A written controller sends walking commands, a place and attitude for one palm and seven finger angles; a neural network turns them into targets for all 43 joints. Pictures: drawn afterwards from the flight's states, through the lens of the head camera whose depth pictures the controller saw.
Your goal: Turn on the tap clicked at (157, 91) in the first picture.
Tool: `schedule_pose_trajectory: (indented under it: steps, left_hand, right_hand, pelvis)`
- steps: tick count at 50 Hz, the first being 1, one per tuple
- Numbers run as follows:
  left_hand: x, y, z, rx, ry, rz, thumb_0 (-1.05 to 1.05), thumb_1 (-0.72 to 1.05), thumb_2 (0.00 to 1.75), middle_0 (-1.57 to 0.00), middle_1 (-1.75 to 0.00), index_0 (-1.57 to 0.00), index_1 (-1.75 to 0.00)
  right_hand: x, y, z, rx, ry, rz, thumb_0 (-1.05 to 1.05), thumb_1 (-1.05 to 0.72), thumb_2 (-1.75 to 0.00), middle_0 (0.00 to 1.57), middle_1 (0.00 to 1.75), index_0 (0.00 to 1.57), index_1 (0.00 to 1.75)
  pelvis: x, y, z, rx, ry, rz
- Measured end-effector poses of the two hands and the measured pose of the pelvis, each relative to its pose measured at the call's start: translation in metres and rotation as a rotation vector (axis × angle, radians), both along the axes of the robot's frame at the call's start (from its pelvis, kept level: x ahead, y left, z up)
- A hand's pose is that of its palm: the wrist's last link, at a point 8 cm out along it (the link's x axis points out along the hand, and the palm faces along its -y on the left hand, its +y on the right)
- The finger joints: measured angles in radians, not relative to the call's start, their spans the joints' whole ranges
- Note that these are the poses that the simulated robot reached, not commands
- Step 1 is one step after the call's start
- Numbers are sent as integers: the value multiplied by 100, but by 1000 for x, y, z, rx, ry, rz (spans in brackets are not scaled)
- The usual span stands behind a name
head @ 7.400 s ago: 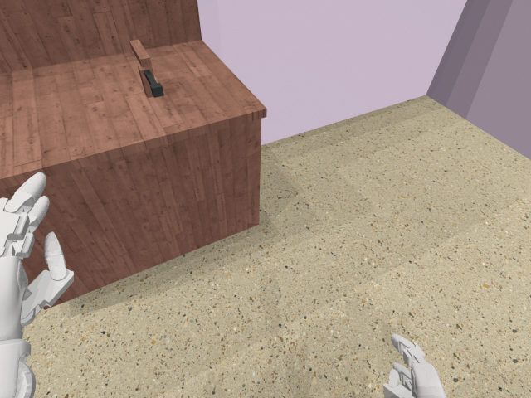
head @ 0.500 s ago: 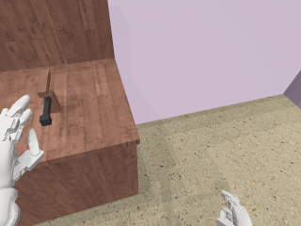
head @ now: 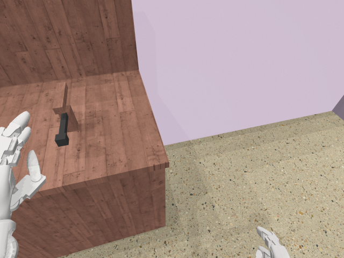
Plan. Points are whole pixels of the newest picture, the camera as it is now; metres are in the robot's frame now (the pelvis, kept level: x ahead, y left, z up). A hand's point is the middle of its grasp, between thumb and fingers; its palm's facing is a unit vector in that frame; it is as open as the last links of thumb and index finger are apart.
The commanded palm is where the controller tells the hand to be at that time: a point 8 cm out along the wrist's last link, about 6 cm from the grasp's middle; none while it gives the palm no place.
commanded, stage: shuffle to correct the standing spot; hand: left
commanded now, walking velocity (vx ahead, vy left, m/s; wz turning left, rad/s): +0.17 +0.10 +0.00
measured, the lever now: (62, 139) +0.42 +0.36 +0.01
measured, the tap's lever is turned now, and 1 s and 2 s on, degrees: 0 0 0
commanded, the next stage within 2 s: come to a stop and stand still in 0.30 s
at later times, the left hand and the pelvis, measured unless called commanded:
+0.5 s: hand (57, 126) +0.32 +0.27 +0.17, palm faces +0.33 -0.79 -0.52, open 7.4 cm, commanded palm +0.27 +0.30 +0.18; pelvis +0.11 +0.03 -0.01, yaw -1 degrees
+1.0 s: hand (39, 114) +0.36 +0.32 +0.17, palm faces +0.46 -0.82 -0.34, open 7.4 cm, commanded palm +0.31 +0.35 +0.18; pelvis +0.14 +0.07 -0.01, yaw -1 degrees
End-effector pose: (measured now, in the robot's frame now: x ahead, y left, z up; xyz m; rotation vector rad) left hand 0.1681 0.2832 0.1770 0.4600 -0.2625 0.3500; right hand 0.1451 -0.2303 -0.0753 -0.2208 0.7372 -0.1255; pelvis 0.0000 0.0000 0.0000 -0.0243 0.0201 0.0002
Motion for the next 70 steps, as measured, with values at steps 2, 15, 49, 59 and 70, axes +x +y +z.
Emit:
schedule_pose_trajectory:
  steps: [2,15,49,59,70]
  left_hand:
    - [4,4,-3,-7,-14,8,1,89,90,-21,-30,-21,-30]
    - [83,18,6,25,-69,-80,2,89,90,-21,-30,-21,-30]
    - [143,78,8,1,-87,68,1,89,90,-21,-30,-21,-30]
    - [178,81,-1,-45,-20,-9,2,89,90,-21,-30,-21,-30]
    - [188,82,1,-28,25,-14,1,89,90,-21,-30,-21,-30]
  right_hand:
    - [6,-1,-5,-9,17,3,2,-91,-90,20,30,20,30]
    - [52,30,-2,16,9,-37,2,-91,-90,20,30,20,29]
    - [147,85,-8,38,-19,15,1,-91,-90,20,30,20,29]
    - [151,102,-6,17,34,-17,2,-91,-90,20,30,20,30]
    - [182,90,10,22,-42,-47,2,-91,-90,20,30,20,30]
  pelvis:
    - [7,2,-4,-13,-1,0]
    - [55,28,-5,20,-23,-15]
    - [140,66,-8,2,-47,-13]
    - [159,85,0,12,-36,-25]
    - [175,86,5,3,-17,-36]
